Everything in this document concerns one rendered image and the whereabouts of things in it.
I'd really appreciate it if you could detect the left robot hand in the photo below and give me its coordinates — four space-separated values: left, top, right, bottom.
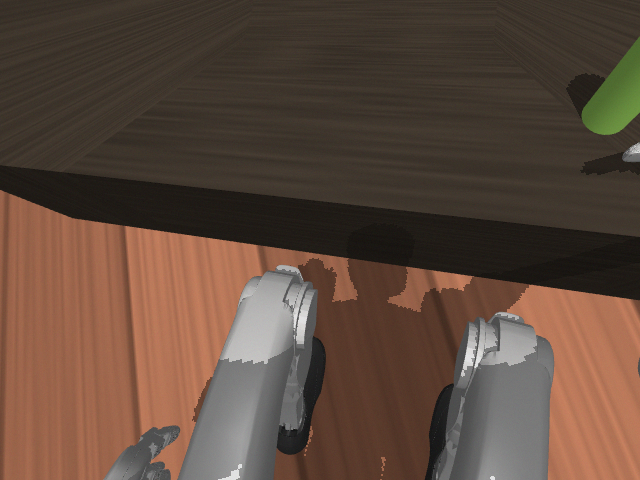
103 425 180 480

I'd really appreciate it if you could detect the right robot hand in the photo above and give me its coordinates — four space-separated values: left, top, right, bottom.
622 142 640 162

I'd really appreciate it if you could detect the right robot foot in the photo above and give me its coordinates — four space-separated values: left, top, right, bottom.
425 383 454 480

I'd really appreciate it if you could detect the can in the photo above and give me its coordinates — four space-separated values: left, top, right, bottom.
581 36 640 135

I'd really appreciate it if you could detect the left robot foot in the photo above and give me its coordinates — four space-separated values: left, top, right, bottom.
277 336 326 455

